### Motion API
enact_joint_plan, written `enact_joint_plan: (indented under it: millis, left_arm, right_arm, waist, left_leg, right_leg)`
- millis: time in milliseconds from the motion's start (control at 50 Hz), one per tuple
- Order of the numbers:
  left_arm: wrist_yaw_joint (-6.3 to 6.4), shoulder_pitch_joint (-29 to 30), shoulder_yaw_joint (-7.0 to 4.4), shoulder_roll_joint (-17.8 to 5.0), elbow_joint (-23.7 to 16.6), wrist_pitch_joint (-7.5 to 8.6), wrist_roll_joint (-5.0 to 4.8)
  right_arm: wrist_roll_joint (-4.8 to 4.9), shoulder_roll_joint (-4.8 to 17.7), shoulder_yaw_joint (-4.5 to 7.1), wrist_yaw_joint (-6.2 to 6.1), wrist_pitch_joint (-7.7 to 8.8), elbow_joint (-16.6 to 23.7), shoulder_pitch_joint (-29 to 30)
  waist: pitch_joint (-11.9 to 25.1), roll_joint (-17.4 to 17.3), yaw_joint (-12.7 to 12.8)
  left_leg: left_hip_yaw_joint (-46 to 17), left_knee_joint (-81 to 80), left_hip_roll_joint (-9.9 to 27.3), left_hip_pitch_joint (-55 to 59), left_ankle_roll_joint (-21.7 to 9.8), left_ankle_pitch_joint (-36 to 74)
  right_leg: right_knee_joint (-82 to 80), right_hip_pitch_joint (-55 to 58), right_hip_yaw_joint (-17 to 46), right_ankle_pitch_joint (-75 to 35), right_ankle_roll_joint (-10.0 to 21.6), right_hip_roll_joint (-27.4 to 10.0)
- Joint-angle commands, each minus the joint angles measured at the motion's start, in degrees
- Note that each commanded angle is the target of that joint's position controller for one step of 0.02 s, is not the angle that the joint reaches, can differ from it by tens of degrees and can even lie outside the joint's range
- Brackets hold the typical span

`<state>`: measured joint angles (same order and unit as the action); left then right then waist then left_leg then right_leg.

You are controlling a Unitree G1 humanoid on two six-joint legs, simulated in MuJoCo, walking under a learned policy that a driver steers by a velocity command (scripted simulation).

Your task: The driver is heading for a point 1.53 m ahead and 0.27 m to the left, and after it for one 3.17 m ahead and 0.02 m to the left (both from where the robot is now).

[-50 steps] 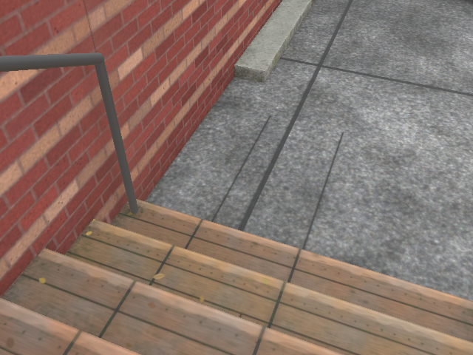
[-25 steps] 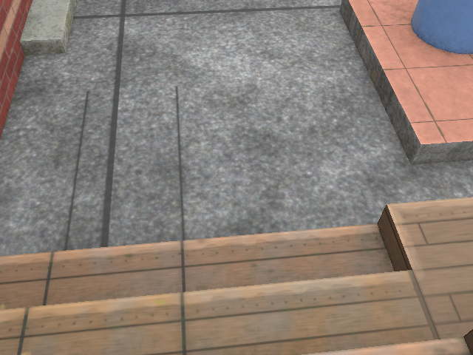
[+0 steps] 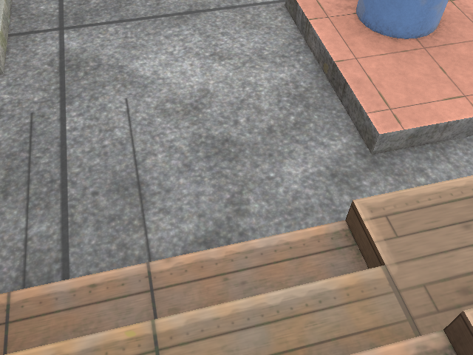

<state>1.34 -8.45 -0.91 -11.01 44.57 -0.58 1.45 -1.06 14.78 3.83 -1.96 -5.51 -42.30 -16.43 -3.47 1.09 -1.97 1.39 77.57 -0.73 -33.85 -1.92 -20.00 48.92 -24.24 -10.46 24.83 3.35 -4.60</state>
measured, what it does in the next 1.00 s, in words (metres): steps on the spot: left foot, then right foot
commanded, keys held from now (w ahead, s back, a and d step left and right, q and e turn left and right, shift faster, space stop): q+shift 0.36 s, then shift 0.06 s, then e+shift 0.58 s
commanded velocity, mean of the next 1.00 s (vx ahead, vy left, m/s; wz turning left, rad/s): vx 0.01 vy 0.00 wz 0.11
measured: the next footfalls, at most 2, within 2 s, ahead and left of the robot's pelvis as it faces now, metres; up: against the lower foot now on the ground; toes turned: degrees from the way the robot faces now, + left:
left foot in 0.12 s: -0.02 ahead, +0.11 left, +0.00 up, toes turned +11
right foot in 0.80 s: -0.05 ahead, -0.05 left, +0.00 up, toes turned +18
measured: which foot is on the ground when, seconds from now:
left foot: up 0.00-0.10, down 0.12-0.80, up 0.82-1.00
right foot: down 0.00-0.14, up 0.16-0.78, down 0.80-1.00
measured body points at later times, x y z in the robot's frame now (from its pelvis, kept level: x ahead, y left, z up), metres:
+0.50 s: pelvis -0.05 +0.05 +0.02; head -0.04 +0.08 +0.47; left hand -0.01 +0.36 -0.09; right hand +0.18 -0.15 -0.06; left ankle -0.06 +0.11 -0.70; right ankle +0.01 -0.08 -0.60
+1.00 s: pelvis -0.08 +0.01 +0.04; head -0.05 -0.01 +0.49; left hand -0.03 +0.32 -0.06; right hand +0.13 -0.24 -0.06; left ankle -0.05 +0.16 -0.61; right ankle -0.09 -0.07 -0.70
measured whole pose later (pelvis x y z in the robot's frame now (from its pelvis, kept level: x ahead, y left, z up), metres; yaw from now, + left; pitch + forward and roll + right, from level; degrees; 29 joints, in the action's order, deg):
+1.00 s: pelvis -0.08 +0.01 +0.04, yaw +3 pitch +2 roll +2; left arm 0.2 -20.3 -3.7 -17.7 39.1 -4.3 -0.6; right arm -2.6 18.0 2.4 -0.8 -3.4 -37.2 -6.4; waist -0.7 -1.7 1.3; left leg -3.6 66.0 -3.2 -36.4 3.3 -19.7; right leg 29.2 -13.6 12.8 15.4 4.8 8.0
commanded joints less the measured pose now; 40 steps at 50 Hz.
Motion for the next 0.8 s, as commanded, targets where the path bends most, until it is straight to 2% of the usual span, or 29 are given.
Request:
enact_joint_plan:
  millis: [20, 40, 60, 100, 120, 140, 160, 180, 200, 220, 240, 260, 280, 320, 340, 380, 420, 480, 520, 560, 580, 600, 640, 660, 680, 700, 760, 780, 800]
  left_arm:
    - [0.50, -3.0, -2.39, -8.5, -3.4, 0.38, 1.05]
    - [0.41, -2.0, -2.77, -9.3, -3.4, 0.19, 1.15]
    - [0.24, 0.4, -3.22, -10.8, -4.7, 0.67, 1.24]
    - [-0.26, 2.7, -3.24, -10.8, -5.9, 1.37, 0.16]
    - [-0.20, 0.6, -3.48, -10.7, -4.5, 0.95, -0.63]
    - [-0.18, 0.6, -4.22, -11.6, -3.9, 0.12, -1.40]
    - [-0.24, 1.1, -4.26, -9.3, -6.1, -1.44, -1.36]
    - [0.18, 3.9, -2.29, -6.3, -9.4, -2.21, 0.53]
    - [0.51, 5.4, -1.34, -6.2, -11.5, -1.76, 0.85]
    - [0.75, 6.3, -1.66, -7.6, -11.1, -1.47, 0.11]
    - [0.95, 5.9, -2.47, -9.0, -9.8, -1.46, 0.64]
    - [1.03, 4.1, -2.85, -10.1, -8.5, -1.94, 0.95]
    - [1.09, 2.9, -3.08, -10.1, -7.4, -2.78, 1.26]
    - [0.95, 2.5, -2.86, -9.0, -8.0, -3.47, 1.74]
    - [0.90, 2.5, -2.69, -8.4, -8.3, -3.49, 1.76]
    - [0.80, 1.5, -2.76, -8.7, -8.5, -3.59, 1.50]
    - [0.78, 1.1, -2.84, -9.1, -8.4, -3.68, 1.32]
    - [0.56, -0.6, -2.86, -9.2, -7.1, -4.14, 0.42]
    - [-0.07, -0.2, -2.15, -7.7, -6.9, -5.16, -0.53]
    - [-1.03, -2.7, -1.66, -6.9, -4.6, -5.58, -1.55]
    - [-1.48, -2.7, -1.70, -7.3, -4.2, -5.51, -1.89]
    - [-1.90, -1.9, -1.92, -8.4, -4.6, -5.29, -1.79]
    - [-2.21, -1.2, -2.52, -10.3, -5.2, -4.47, -1.74]
    - [-2.25, -1.3, -2.32, -10.0, -6.2, -4.12, -1.97]
    - [-2.21, -2.3, -2.13, -9.6, -6.0, -3.77, -1.99]
    - [-2.23, -3.2, -2.05, -9.1, -5.9, -3.56, -2.18]
    - [-2.38, -8.1, -1.84, -7.8, -5.2, -2.99, -2.42]
    - [-2.44, -10.0, -1.95, -8.1, -5.2, -2.63, -2.04]
    - [-2.47, -13.5, -2.86, -11.4, -5.2, -1.93, -1.09]
  right_arm:
    - [0.58, 2.4, 0.80, 0.31, -0.21, 6.3, 3.7]
    - [0.70, 1.5, 0.48, 0.82, -0.29, 6.1, 2.3]
    - [0.47, 3.0, 0.94, 1.04, -0.48, 5.3, 0.0]
    - [1.14, 4.2, 1.45, 1.42, -0.92, 6.0, -0.6]
    - [1.85, 2.8, 1.17, 1.83, -0.54, 6.3, -0.4]
    - [1.50, 2.5, 1.20, 2.05, 0.29, 4.6, -5.9]
    - [1.73, 8.9, 2.50, 2.00, 1.29, 2.7, -9.5]
    - [2.58, 14.1, 3.10, 1.97, 2.18, 3.4, -11.0]
    - [1.96, 17.3, 4.17, 1.76, 2.47, 5.8, -10.0]
    - [0.77, 15.8, 3.64, 1.27, 2.09, 6.6, -4.9]
    - [0.14, 13.1, 2.52, 0.86, 1.44, 7.3, -0.1]
    - [0.12, 11.2, 1.83, 0.73, 1.19, 8.5, 3.4]
    - [0.40, 9.7, 1.40, 0.60, 1.14, 9.1, 4.5]
    - [1.15, 9.6, 1.44, 0.54, 1.34, 9.4, 3.6]
    - [1.17, 10.1, 1.66, 0.46, 1.57, 9.4, 2.9]
    - [1.28, 10.2, 1.65, 0.44, 1.93, 9.4, 1.7]
    - [1.10, 9.3, 1.33, 0.36, 1.97, 9.8, 1.3]
    - [0.36, 6.2, -0.18, 0.35, 2.15, 10.1, 1.7]
    - [0.26, 3.5, -1.59, 0.69, 2.06, 9.3, 1.4]
    - [-0.04, 1.7, -2.77, 0.99, 2.25, 7.8, 1.6]
    - [-0.31, 2.3, -2.82, 1.13, 2.42, 7.5, 2.5]
    - [-0.65, 4.0, -2.35, 1.14, 2.34, 7.6, 3.7]
    - [-0.61, 6.4, -1.62, 0.95, 2.43, 8.0, 5.4]
    - [-0.44, 7.0, -1.43, 0.53, 2.23, 6.7, 3.5]
    - [-0.21, 7.9, -1.01, 0.28, 2.28, 6.1, 2.7]
    - [-0.17, 7.9, -0.89, 0.11, 2.36, 6.0, 3.1]
    - [0.59, 7.8, -0.53, 0.03, 2.61, 6.3, 7.3]
    - [0.71, 8.0, -0.21, 0.04, 2.60, 6.6, 9.1]
    - [0.60, 7.3, 0.11, 0.24, 2.69, 7.6, 10.4]
  waist:
    - [7.1, 4.9, 2.3]
    - [6.6, 8.1, 1.8]
    - [8.9, 10.1, 1.0]
    - [9.4, 9.9, -0.3]
    - [7.7, 8.4, -0.5]
    - [8.1, 3.1, -3.7]
    - [4.5, -13.2, -3.2]
    - [6.9, -16.3, -2.5]
    - [13.9, -13.5, -4.4]
    - [11.1, -11.4, -2.1]
    - [6.7, -7.8, 0.7]
    - [6.0, -6.5, 2.3]
    - [5.9, -5.3, 2.9]
    - [7.6, -2.2, 3.0]
    - [8.6, -2.3, 3.0]
    - [9.9, -3.0, 3.0]
    - [10.2, -4.5, 2.3]
    - [10.2, -4.9, 1.6]
    - [8.3, -6.1, 0.8]
    - [6.8, -7.6, 0.3]
    - [5.2, -8.5, -0.1]
    - [3.6, -9.5, -0.5]
    - [2.2, -8.2, -0.6]
    - [1.6, -7.9, -0.7]
    - [2.5, -6.8, -1.2]
    - [3.7, -6.7, -0.6]
    - [6.8, -5.4, 2.7]
    - [6.7, -4.1, 4.0]
    - [7.5, 2.3, 4.8]
  left_leg:
    - [0.3, -10.2, 1.8, -2.4, 0.3, -2.4]
    - [3.0, -14.5, 1.0, 3.3, 0.5, -3.1]
    - [3.6, -10.3, 1.3, 7.8, -0.2, 2.7]
    - [3.7, -17.3, 1.4, 13.7, -1.4, 0.0]
    - [5.3, -28.1, -0.7, 15.4, -1.6, -5.3]
    - [5.1, -36.1, -1.3, 22.7, -1.6, 4.5]
    - [-16.1, -39.5, 6.7, 31.2, -5.6, 47.0]
    - [-27.8, -37.7, 14.0, 35.6, -9.8, 79.0]
    - [-34.4, -45.3, 17.9, 35.3, -14.4, 68.8]
    - [-36.8, -48.9, 17.2, 30.6, -16.9, 51.7]
    - [-34.0, -47.6, 14.5, 25.4, -16.6, 44.1]
    - [-30.3, -46.0, 12.0, 21.9, -15.5, 42.3]
    - [-27.8, -45.3, 10.0, 19.7, -14.6, 42.4]
    - [-27.4, -44.2, 8.1, 19.4, -13.5, 44.7]
    - [-27.6, -43.8, 7.6, 20.5, -13.3, 46.1]
    - [-28.1, -44.4, 7.3, 22.6, -12.5, 45.8]
    - [-28.6, -45.6, 7.2, 24.0, -12.1, 42.4]
    - [-27.7, -48.2, 8.3, 24.3, -12.2, 37.9]
    - [-25.5, -52.3, 7.0, 22.6, -10.1, 26.3]
    - [-23.3, -56.6, 6.7, 18.9, -8.3, 13.5]
    - [-21.9, -58.4, 6.9, 16.3, -7.9, 8.5]
    - [-21.3, -59.6, 7.1, 14.9, -7.8, 5.2]
    - [-21.5, -59.5, 8.7, 15.3, -9.0, 7.2]
    - [-22.9, -58.7, 10.3, 20.2, -10.0, 9.1]
    - [-23.1, -57.5, 11.0, 22.8, -11.0, 13.0]
    - [-22.7, -56.2, 11.5, 24.7, -11.5, 16.3]
    - [-17.7, -52.4, 10.0, 23.4, -9.4, 19.8]
    - [-15.0, -48.8, 8.4, 20.7, -7.3, 18.7]
    - [-10.2, -37.8, 4.0, 12.5, -3.7, 11.1]
  right_leg:
    - [-14.3, 9.4, 11.6, -34.6, 7.8, -16.4]
    - [-13.5, 6.3, 8.4, -33.9, 6.3, -15.2]
    - [-11.1, 4.9, 8.6, -34.6, 5.6, -17.1]
    - [-9.7, 1.8, 6.2, -32.9, 3.1, -17.3]
    - [-8.8, 2.3, 3.4, -30.1, 1.8, -15.1]
    - [2.5, 0.2, -0.9, -26.8, 0.3, -11.6]
    - [18.9, -16.3, 0.4, 3.6, -2.7, -4.4]
    - [26.3, -27.9, 7.6, 13.7, -3.7, -0.2]
    - [26.5, -27.1, 12.6, 12.0, -4.1, 0.1]
    - [27.1, -26.6, 14.2, 9.2, -4.9, 1.2]
    - [27.5, -25.9, 14.9, 4.7, -5.4, 1.5]
    - [28.6, -23.3, 14.2, 1.0, -6.0, 2.1]
    - [29.8, -21.5, 13.4, -1.2, -6.4, 2.7]
    - [30.6, -19.9, 13.5, -5.0, -6.4, 3.5]
    - [30.5, -19.8, 13.5, -6.1, -6.2, 3.9]
    - [29.1, -19.2, 13.8, -7.8, -5.7, 4.7]
    - [27.9, -18.9, 13.8, -8.9, -5.4, 4.9]
    - [26.4, -16.0, 13.7, -9.4, -5.1, 4.4]
    - [17.3, -12.0, 13.4, -5.2, -5.6, 4.3]
    - [9.1, -3.8, 14.9, -3.5, -4.9, 5.3]
    - [5.9, -0.1, 15.2, -2.5, -4.2, 6.5]
    - [4.2, 1.8, 14.0, -1.2, -3.4, 7.2]
    - [2.3, 2.6, 11.8, 1.2, -1.9, 8.2]
    - [-4.3, -0.4, 12.8, 7.8, -1.5, 7.5]
    - [-4.9, 0.2, 11.9, 7.5, -1.2, 8.1]
    - [-6.2, 0.4, 11.5, 7.0, -0.8, 8.2]
    - [-16.1, 7.9, 11.3, -0.8, 0.9, 9.5]
    - [-21.7, 11.4, 14.7, -4.8, 2.2, 8.8]
    - [-26.8, 18.1, 28.0, -9.7, 4.8, 1.5]
Velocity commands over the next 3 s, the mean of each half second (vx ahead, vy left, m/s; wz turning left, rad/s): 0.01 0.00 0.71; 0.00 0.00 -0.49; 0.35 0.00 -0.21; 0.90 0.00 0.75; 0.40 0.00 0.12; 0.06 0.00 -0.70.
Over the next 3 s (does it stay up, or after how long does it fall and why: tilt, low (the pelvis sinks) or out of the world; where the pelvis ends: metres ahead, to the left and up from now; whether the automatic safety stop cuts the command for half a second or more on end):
stays up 0.59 -0.04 -0.28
